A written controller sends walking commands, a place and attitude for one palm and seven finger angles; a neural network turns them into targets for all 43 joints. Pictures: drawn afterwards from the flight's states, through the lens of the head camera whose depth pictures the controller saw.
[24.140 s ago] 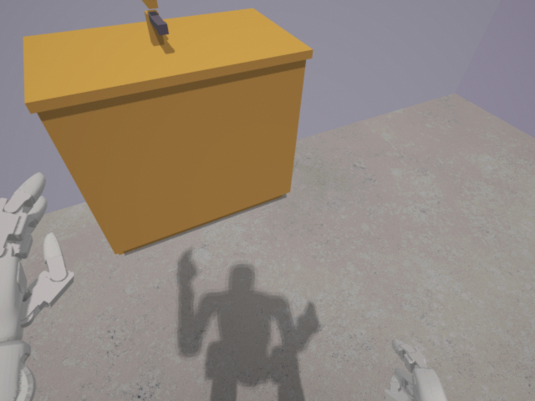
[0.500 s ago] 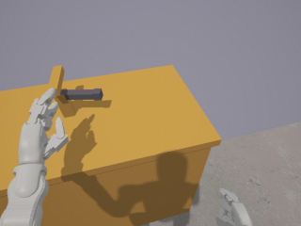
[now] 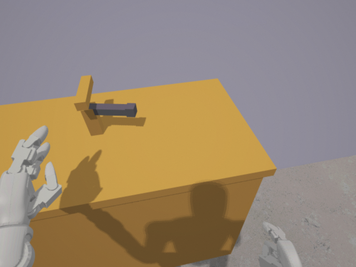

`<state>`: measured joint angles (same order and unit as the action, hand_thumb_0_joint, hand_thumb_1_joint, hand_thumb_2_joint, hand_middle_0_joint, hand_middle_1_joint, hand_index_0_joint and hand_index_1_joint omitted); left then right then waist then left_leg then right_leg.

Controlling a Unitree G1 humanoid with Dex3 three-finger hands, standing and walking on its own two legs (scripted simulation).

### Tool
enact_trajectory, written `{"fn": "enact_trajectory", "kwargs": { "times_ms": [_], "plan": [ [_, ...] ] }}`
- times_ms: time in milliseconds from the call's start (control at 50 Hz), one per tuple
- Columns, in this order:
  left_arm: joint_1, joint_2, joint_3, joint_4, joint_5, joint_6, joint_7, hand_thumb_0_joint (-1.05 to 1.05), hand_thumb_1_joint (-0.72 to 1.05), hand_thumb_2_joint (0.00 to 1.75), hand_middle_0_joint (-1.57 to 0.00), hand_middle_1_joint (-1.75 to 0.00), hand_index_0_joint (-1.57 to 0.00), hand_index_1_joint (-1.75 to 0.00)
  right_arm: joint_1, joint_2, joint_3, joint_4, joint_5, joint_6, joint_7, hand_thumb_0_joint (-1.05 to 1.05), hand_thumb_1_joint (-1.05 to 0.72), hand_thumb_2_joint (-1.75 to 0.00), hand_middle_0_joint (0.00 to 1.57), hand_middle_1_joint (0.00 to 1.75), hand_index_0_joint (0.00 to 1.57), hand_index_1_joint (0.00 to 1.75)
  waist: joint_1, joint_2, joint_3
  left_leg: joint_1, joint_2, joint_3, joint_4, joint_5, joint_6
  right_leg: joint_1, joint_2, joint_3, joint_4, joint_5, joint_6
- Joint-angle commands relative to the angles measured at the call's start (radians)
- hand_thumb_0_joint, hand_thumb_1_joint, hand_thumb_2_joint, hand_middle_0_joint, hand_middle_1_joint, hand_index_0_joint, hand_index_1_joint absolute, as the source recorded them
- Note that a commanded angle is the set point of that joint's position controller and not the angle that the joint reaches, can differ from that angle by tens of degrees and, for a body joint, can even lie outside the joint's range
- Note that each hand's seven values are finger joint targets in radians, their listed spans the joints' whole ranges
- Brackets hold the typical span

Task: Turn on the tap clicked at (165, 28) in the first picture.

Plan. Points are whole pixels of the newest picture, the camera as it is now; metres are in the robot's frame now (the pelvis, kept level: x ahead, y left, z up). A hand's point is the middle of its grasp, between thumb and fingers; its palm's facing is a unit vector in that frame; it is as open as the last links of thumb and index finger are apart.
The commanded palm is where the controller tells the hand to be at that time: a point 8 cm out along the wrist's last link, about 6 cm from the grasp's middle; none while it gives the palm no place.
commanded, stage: draw the hand back beside the body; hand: left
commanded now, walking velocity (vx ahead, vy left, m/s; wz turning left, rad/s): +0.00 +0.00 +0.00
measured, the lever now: (131, 110) +0.47 +0.20 +0.11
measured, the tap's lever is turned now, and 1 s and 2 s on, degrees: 75 75 75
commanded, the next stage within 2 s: step back with the hand held close in 0.14 s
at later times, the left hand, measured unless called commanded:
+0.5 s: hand (63, 185) +0.20 +0.24 +0.16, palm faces +0.35 -0.84 -0.41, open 7.4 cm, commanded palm +0.15 +0.28 +0.17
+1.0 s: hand (36, 215) +0.14 +0.25 +0.15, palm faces +0.40 -0.80 -0.46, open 7.4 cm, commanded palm +0.09 +0.29 +0.17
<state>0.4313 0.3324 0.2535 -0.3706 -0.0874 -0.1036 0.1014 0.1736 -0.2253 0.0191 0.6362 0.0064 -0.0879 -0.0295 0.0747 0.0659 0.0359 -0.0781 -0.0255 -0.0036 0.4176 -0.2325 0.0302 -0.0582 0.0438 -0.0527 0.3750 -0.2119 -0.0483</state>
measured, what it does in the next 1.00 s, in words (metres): shifts its weight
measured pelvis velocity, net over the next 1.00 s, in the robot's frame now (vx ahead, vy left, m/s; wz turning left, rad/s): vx -0.07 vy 0.01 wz -0.01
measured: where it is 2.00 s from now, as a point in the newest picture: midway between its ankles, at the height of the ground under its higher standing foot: outside the picture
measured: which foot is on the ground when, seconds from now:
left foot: down 0.00-1.00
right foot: down 0.00-1.00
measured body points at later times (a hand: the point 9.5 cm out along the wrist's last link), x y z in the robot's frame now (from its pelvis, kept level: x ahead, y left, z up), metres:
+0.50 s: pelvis -0.02 +0.00 +0.00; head -0.01 -0.02 +0.45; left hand +0.17 +0.28 +0.18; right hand +0.17 -0.23 -0.08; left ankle +0.00 +0.10 -0.74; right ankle +0.00 -0.09 -0.74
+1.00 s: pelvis -0.07 +0.01 -0.02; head -0.05 +0.00 +0.43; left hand +0.12 +0.29 +0.18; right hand +0.09 -0.21 -0.11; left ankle +0.00 +0.10 -0.74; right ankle -0.01 -0.09 -0.74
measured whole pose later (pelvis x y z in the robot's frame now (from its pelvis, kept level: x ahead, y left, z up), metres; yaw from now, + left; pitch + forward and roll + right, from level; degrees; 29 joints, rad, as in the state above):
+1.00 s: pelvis -0.07 +0.01 -0.02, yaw -1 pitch +0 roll +0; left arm 0.48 0.39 0.35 -0.52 -0.03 -0.13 0.16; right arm 0.22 -0.19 0.02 0.57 0.00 -0.05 -0.07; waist 0.02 0.02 0.04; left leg -0.40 -0.04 0.02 0.56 -0.17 0.05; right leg -0.40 0.04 0.00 0.62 -0.30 0.00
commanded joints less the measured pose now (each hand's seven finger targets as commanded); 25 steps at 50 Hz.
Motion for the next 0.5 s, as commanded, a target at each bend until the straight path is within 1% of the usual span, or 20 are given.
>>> {"fn": "enact_trajectory", "kwargs": {
  "times_ms": [0,20,40,60,80,120,140,160,220,240,260,280,300,320,340,360,380,420,440,480],
  "plan": [
    [-0.156,0.165,0.091,-0.200,-0.003,-0.069,0.021,0.00,0.90,0.90,-0.20,-0.30,-0.20,-0.30,-0.151,-0.109,-0.045,-0.158,0.005,-0.062,-0.011,0.00,-0.90,-0.90,0.20,0.30,0.20,0.30,-0.022,-0.015,-0.056,-0.002,0.054,-0.056,-0.079,0.099,0.001,-0.045,-0.052,0.052,-0.076,0.065,0.006],
    [-0.153,0.164,0.092,-0.200,-0.006,-0.068,0.021,0.00,0.90,0.90,-0.20,-0.30,-0.20,-0.30,-0.151,-0.107,-0.044,-0.158,0.004,-0.062,-0.011,0.00,-0.90,-0.90,0.20,0.30,0.20,0.30,-0.021,-0.034,-0.059,-0.005,0.052,-0.056,-0.079,0.099,0.001,-0.040,-0.053,0.049,-0.077,0.063,0.008],
    [-0.158,0.164,0.093,-0.199,-0.005,-0.067,0.019,0.00,0.90,0.90,-0.20,-0.30,-0.20,-0.30,-0.156,-0.107,-0.042,-0.157,0.006,-0.060,-0.011,0.00,-0.90,-0.90,0.20,0.30,0.20,0.30,-0.023,0.002,-0.045,-0.010,0.051,-0.058,-0.082,0.089,0.001,-0.045,-0.055,0.055,-0.080,0.054,0.006],
    [-0.153,0.168,0.098,-0.201,-0.003,-0.072,0.021,0.00,0.90,0.90,-0.20,-0.30,-0.20,-0.30,-0.151,-0.105,-0.042,-0.155,0.004,-0.060,-0.011,0.00,-0.90,-0.90,0.20,0.30,0.20,0.30,-0.019,0.008,-0.061,-0.011,0.050,-0.058,-0.085,0.088,-0.001,-0.033,-0.055,0.052,-0.076,0.058,0.004],
    [-0.151,0.167,0.097,-0.203,-0.005,-0.071,0.020,0.00,0.90,0.90,-0.20,-0.30,-0.20,-0.30,-0.154,-0.104,-0.042,-0.156,0.004,-0.061,-0.011,0.00,-0.90,-0.90,0.20,0.30,0.20,0.30,-0.019,-0.013,-0.060,-0.010,0.050,-0.057,-0.082,0.088,0.000,-0.033,-0.054,0.052,-0.079,0.057,0.006],
    [-0.143,0.167,0.097,-0.207,-0.006,-0.072,0.019,0.00,0.90,0.90,-0.20,-0.30,-0.20,-0.30,-0.156,-0.104,-0.043,-0.157,0.004,-0.061,-0.010,0.00,-0.90,-0.90,0.20,0.30,0.20,0.30,-0.018,-0.009,-0.059,-0.011,0.050,-0.055,-0.080,0.082,0.000,-0.035,-0.056,0.056,-0.083,0.052,0.006],
    [-0.153,0.178,0.106,-0.229,-0.003,-0.076,0.021,0.00,0.90,0.90,-0.20,-0.30,-0.20,-0.30,-0.155,-0.106,-0.041,-0.159,0.005,-0.063,-0.010,0.00,-0.90,-0.90,0.20,0.30,0.20,0.30,-0.017,0.039,-0.072,-0.012,0.049,-0.059,-0.084,0.087,-0.004,-0.024,-0.057,0.055,-0.075,0.058,0.002],
    [-0.143,0.177,0.108,-0.216,-0.004,-0.074,0.023,0.00,0.90,0.90,-0.20,-0.30,-0.20,-0.30,-0.155,-0.101,-0.040,-0.157,0.003,-0.063,-0.011,0.00,-0.90,-0.90,0.20,0.30,0.20,0.30,-0.015,0.038,-0.063,-0.015,0.049,-0.056,-0.084,0.090,-0.004,-0.026,-0.055,0.053,-0.077,0.063,0.002],
    [-0.120,0.181,0.116,-0.203,-0.009,-0.073,0.021,0.00,0.90,0.90,-0.20,-0.30,-0.20,-0.30,-0.153,-0.102,-0.043,-0.160,0.002,-0.064,-0.011,0.00,-0.90,-0.90,0.20,0.30,0.20,0.30,-0.013,-0.026,-0.066,-0.018,0.049,-0.051,-0.077,0.099,0.001,-0.022,-0.058,0.054,-0.081,0.068,0.006],
    [-0.177,0.200,0.125,-0.262,-0.008,-0.080,0.022,0.00,0.90,0.90,-0.20,-0.30,-0.20,-0.30,-0.161,-0.105,-0.041,-0.164,0.006,-0.064,-0.011,0.00,-0.90,-0.90,0.20,0.30,0.20,0.30,-0.016,0.013,-0.075,-0.009,0.050,-0.056,-0.078,0.098,0.000,-0.021,-0.058,0.058,-0.083,0.066,0.004],
    [-0.331,0.365,0.289,-0.354,-0.009,-0.124,0.035,0.00,0.90,0.90,-0.20,-0.30,-0.20,-0.30,-0.157,-0.109,-0.035,-0.205,0.016,-0.054,-0.016,0.00,-0.90,-0.90,0.20,0.30,0.20,0.30,-0.031,0.010,-0.013,-0.069,0.077,-0.077,-0.042,0.029,0.019,-0.115,-0.119,0.188,-0.113,0.138,0.008],
    [-0.234,0.266,0.222,-0.237,-0.005,-0.128,0.029,0.00,0.90,0.90,-0.20,-0.30,-0.20,-0.30,-0.146,-0.091,-0.028,-0.162,0.005,-0.045,-0.019,0.00,-0.90,-0.90,0.20,0.30,0.20,0.30,-0.045,-0.036,-0.007,-0.072,0.070,-0.087,-0.011,0.029,0.019,-0.136,-0.152,0.192,-0.116,0.165,0.004],
    [-0.149,0.212,0.182,-0.190,0.002,-0.120,0.022,0.00,0.90,0.90,-0.20,-0.30,-0.20,-0.30,-0.127,-0.095,-0.035,-0.169,0.006,-0.038,-0.016,0.00,-0.90,-0.90,0.20,0.30,0.20,0.30,-0.050,-0.059,-0.031,-0.055,0.074,-0.086,0.011,0.055,0.015,-0.153,-0.166,0.203,-0.105,0.189,0.003],
    [-0.108,0.181,0.153,-0.181,0.005,-0.116,0.015,0.00,0.90,0.90,-0.20,-0.30,-0.20,-0.30,-0.119,-0.103,-0.041,-0.180,0.004,-0.032,-0.014,0.00,-0.90,-0.90,0.20,0.30,0.20,0.30,-0.050,-0.061,-0.061,-0.048,0.081,-0.083,0.022,0.095,0.015,-0.153,-0.172,0.189,-0.083,0.220,0.007],
    [-0.092,0.172,0.147,-0.204,0.007,-0.119,0.013,0.00,0.90,0.90,-0.20,-0.30,-0.20,-0.30,-0.126,-0.104,-0.044,-0.195,0.003,-0.027,-0.016,0.00,-0.90,-0.90,0.20,0.30,0.20,0.30,-0.048,-0.030,-0.094,-0.037,0.090,-0.081,0.011,0.153,0.017,-0.141,-0.165,0.169,-0.050,0.260,0.011],
    [-0.042,0.171,0.148,-0.189,0.006,-0.114,0.013,0.00,0.90,0.90,-0.20,-0.30,-0.20,-0.30,-0.112,-0.112,-0.047,-0.203,0.004,-0.021,-0.018,0.00,-0.90,-0.90,0.20,0.30,0.20,0.30,-0.044,-0.022,-0.128,-0.034,0.100,-0.080,0.010,0.192,0.018,-0.132,-0.159,0.153,-0.028,0.269,0.020],
    [-0.015,0.163,0.142,-0.196,0.006,-0.107,0.013,0.00,0.90,0.90,-0.20,-0.30,-0.20,-0.30,-0.108,-0.114,-0.051,-0.213,0.006,-0.014,-0.019,0.00,-0.90,-0.90,0.20,0.30,0.20,0.30,-0.044,-0.020,-0.143,-0.037,0.110,-0.081,0.012,0.234,0.018,-0.131,-0.155,0.146,-0.010,0.285,0.025],
    [0.020,0.184,0.161,-0.220,0.007,-0.100,0.017,0.00,0.90,0.90,-0.20,-0.30,-0.20,-0.30,-0.103,-0.118,-0.055,-0.227,0.007,-0.002,-0.022,0.00,-0.90,-0.90,0.20,0.30,0.20,0.30,-0.043,-0.054,-0.170,-0.054,0.123,-0.089,0.020,0.274,0.018,-0.131,-0.156,0.142,0.010,0.294,0.031],
    [0.023,0.202,0.175,-0.253,0.009,-0.100,0.021,0.00,0.90,0.90,-0.20,-0.30,-0.20,-0.30,-0.107,-0.120,-0.056,-0.233,0.007,0.004,-0.025,0.00,-0.90,-0.90,0.20,0.30,0.20,0.30,-0.044,-0.037,-0.189,-0.053,0.129,-0.096,0.014,0.305,0.019,-0.127,-0.153,0.136,0.030,0.296,0.029],
    [0.036,0.213,0.186,-0.284,0.011,-0.097,0.029,0.00,0.90,0.90,-0.20,-0.30,-0.20,-0.30,-0.102,-0.119,-0.059,-0.245,0.008,0.011,-0.031,0.00,-0.90,-0.90,0.20,0.30,0.20,0.30,-0.044,-0.045,-0.193,-0.079,0.140,-0.105,0.016,0.308,0.020,-0.140,-0.149,0.134,0.049,0.273,0.030]
  ]
}}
